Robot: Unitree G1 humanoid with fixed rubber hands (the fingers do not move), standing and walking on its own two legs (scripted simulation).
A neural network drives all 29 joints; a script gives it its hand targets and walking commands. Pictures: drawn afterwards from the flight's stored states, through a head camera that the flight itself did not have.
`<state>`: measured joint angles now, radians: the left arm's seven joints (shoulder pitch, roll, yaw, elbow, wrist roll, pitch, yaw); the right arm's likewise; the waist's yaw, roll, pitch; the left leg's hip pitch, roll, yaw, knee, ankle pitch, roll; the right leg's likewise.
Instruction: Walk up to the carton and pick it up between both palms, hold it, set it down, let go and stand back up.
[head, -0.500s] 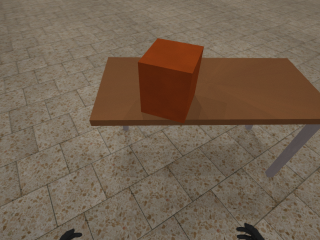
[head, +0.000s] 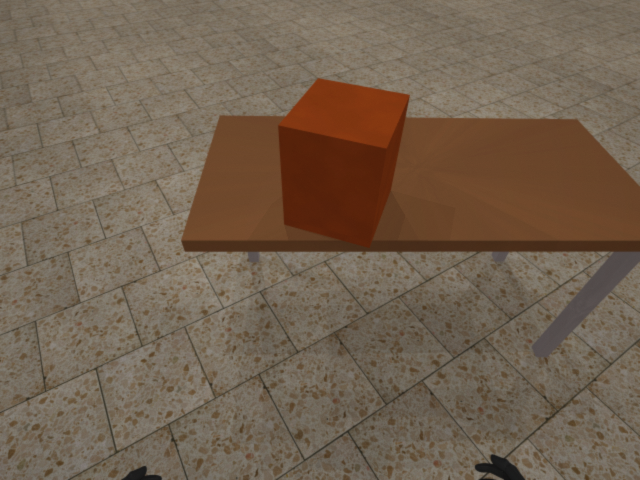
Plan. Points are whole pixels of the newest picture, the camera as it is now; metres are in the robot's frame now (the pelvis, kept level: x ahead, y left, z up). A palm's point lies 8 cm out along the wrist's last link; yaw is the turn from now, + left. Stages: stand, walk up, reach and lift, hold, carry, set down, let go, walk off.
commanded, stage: stand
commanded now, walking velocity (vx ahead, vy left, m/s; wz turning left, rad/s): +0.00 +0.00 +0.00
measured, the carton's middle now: (343, 163) +0.74 -0.06 -0.02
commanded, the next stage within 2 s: walk up in 0.32 s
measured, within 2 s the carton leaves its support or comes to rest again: neither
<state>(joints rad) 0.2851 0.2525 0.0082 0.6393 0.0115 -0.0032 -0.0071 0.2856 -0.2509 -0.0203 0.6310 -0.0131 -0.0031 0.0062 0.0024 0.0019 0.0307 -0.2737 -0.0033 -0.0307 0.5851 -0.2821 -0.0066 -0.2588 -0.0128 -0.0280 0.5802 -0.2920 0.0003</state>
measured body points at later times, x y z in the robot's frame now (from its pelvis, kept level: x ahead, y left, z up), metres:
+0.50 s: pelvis +0.00 +0.00 +0.00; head +0.01 +0.00 +0.45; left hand +0.11 +0.25 -0.11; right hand +0.12 -0.26 -0.10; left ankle +0.02 +0.12 -0.73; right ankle +0.01 -0.12 -0.73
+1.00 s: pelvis +0.10 -0.02 +0.00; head +0.12 -0.03 +0.45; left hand +0.06 +0.25 -0.11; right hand +0.24 -0.26 -0.10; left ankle +0.22 +0.11 -0.70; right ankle +0.03 -0.12 -0.73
